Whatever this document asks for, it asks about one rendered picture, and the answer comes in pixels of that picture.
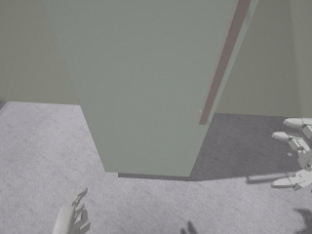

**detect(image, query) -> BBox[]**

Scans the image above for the robot left hand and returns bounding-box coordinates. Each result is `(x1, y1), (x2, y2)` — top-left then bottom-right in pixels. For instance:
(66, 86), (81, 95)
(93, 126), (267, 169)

(52, 187), (91, 234)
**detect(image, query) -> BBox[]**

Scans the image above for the handle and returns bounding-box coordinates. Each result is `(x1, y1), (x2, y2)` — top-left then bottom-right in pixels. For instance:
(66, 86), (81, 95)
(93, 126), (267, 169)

(198, 0), (252, 125)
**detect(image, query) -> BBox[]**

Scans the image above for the robot right hand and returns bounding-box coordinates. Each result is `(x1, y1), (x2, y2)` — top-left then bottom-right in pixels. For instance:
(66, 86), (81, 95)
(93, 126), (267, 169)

(270, 118), (312, 191)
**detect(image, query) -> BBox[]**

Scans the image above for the fridge door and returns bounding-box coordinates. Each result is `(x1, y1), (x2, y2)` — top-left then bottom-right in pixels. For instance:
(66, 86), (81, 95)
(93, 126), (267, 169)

(40, 0), (257, 177)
